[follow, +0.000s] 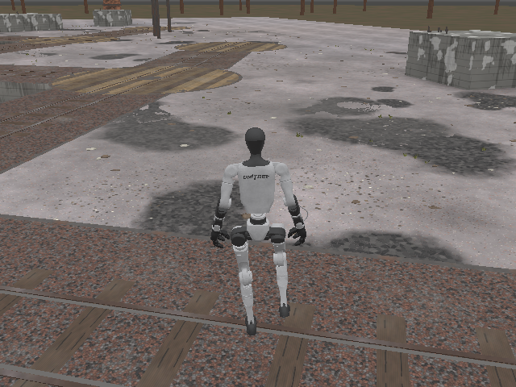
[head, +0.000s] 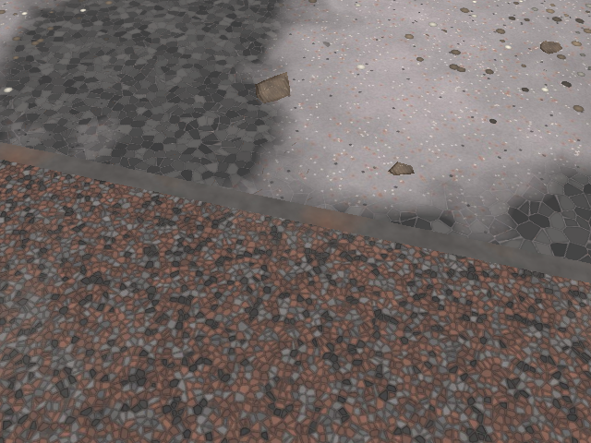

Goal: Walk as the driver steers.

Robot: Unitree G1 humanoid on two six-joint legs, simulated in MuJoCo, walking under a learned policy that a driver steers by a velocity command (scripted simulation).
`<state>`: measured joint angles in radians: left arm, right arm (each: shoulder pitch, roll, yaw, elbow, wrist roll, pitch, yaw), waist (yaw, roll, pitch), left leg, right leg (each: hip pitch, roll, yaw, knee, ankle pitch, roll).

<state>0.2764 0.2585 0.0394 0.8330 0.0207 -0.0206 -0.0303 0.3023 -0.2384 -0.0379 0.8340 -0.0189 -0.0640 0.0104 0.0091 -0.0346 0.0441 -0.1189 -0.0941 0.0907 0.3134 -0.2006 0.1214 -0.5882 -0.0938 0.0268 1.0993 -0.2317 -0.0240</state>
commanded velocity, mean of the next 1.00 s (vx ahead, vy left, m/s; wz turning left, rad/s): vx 0.45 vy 0.00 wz -0.47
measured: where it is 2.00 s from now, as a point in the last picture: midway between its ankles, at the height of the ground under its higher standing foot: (368, 318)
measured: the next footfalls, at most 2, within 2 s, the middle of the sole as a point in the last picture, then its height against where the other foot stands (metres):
right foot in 0.32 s outside the picture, level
left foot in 0.82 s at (314, 369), level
